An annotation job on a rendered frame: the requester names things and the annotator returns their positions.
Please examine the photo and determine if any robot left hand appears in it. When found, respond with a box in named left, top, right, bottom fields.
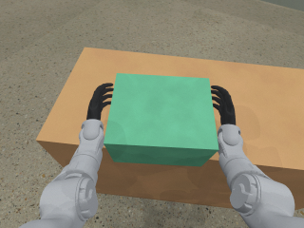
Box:
left=86, top=83, right=114, bottom=121

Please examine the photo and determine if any left robot upper arm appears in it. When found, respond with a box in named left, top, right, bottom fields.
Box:
left=18, top=177, right=99, bottom=228

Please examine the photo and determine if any pedestal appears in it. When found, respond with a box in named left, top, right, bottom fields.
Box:
left=35, top=47, right=304, bottom=210

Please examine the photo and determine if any robot left forearm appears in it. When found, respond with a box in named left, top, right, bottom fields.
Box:
left=39, top=119, right=105, bottom=217

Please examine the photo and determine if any robot right hand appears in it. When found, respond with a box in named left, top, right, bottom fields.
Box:
left=211, top=85, right=237, bottom=125

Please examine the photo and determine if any right robot upper arm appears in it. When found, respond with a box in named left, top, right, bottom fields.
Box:
left=229, top=173, right=304, bottom=228

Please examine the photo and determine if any robot right forearm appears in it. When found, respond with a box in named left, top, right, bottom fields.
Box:
left=218, top=123, right=295, bottom=211

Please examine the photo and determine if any carton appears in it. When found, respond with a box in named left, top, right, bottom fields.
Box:
left=104, top=73, right=219, bottom=167

